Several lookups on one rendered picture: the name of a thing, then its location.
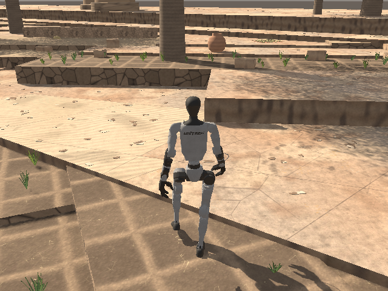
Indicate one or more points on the right robot thigh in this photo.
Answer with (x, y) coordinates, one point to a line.
(207, 189)

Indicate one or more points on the robot right upper arm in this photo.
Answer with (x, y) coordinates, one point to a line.
(212, 128)

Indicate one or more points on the robot left forearm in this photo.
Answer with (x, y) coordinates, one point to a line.
(166, 167)

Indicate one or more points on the robot left hand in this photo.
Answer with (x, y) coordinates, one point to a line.
(162, 189)

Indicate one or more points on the robot left upper arm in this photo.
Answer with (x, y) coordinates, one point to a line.
(173, 130)

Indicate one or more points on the robot right hand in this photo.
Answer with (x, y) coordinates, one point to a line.
(216, 167)

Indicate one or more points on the robot right shin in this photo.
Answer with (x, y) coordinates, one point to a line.
(203, 222)

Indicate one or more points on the robot right forearm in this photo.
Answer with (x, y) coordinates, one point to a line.
(220, 159)

